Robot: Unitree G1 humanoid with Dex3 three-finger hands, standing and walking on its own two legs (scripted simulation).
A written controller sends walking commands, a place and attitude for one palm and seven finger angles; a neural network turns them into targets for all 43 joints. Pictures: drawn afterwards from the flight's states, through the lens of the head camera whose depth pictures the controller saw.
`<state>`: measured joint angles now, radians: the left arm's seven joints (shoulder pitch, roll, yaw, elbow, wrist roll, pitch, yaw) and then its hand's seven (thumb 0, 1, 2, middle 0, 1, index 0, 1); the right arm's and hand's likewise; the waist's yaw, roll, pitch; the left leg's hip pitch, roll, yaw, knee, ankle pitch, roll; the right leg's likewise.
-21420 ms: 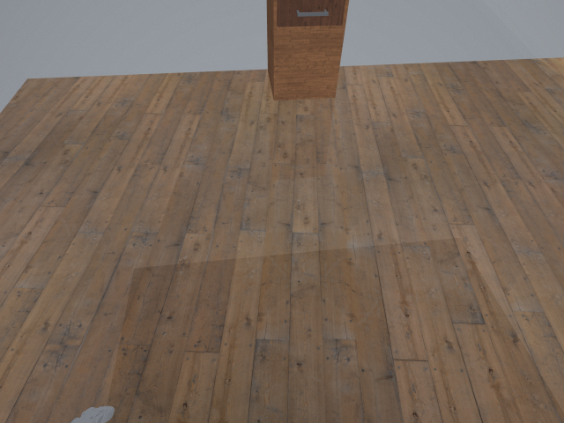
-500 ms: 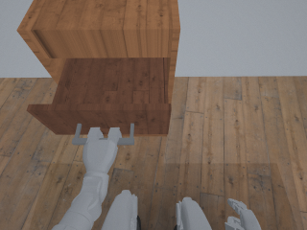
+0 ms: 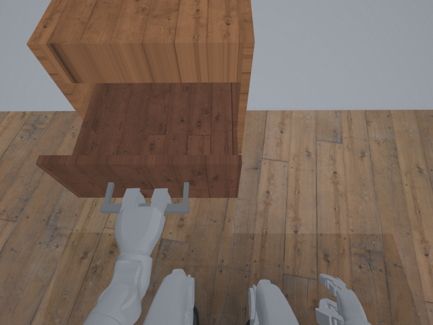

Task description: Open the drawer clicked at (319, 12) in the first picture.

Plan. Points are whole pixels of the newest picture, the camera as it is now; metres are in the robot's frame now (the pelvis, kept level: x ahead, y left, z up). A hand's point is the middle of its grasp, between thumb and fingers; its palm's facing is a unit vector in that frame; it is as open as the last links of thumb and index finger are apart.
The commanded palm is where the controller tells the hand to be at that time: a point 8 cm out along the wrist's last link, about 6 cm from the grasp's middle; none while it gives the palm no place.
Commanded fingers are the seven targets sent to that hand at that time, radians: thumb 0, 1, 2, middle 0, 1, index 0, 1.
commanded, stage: pull the drawer open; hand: left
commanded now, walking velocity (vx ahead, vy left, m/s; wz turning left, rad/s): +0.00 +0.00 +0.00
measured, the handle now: (146, 198) +0.36 +0.17 -0.06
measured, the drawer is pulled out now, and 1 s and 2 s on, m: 0.21 0.25 0.26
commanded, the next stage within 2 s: open the thumb to release the handle in 1.50 s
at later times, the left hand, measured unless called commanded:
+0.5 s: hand (148, 243) +0.28 +0.16 -0.08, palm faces -0.04 -0.10 -0.99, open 5.5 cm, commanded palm +0.24 +0.16 -0.04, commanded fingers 0.00 0.90 0.90 -0.40 -1.35 -0.40 -1.35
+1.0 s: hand (147, 253) +0.26 +0.15 -0.08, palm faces -0.03 -0.11 -0.99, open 5.5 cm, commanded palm +0.22 +0.16 -0.04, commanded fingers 0.00 0.90 0.90 -0.40 -1.35 -0.40 -1.35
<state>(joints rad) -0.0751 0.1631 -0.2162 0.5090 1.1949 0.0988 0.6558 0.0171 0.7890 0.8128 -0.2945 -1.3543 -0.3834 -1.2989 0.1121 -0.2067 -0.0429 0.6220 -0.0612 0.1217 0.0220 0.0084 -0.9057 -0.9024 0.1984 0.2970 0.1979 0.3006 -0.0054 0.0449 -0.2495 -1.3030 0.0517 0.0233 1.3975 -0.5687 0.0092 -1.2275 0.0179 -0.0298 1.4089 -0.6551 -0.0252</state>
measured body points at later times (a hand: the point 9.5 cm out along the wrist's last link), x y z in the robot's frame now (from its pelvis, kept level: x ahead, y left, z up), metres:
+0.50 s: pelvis +0.00 +0.00 +0.00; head +0.11 -0.01 +0.43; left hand +0.27 +0.16 -0.03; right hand +0.18 -0.23 -0.14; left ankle +0.04 +0.12 -0.59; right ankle +0.00 -0.11 -0.59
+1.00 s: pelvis -0.01 -0.01 -0.01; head +0.10 -0.02 +0.43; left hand +0.25 +0.16 -0.03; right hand +0.18 -0.23 -0.14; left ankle +0.04 +0.12 -0.59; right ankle +0.00 -0.11 -0.59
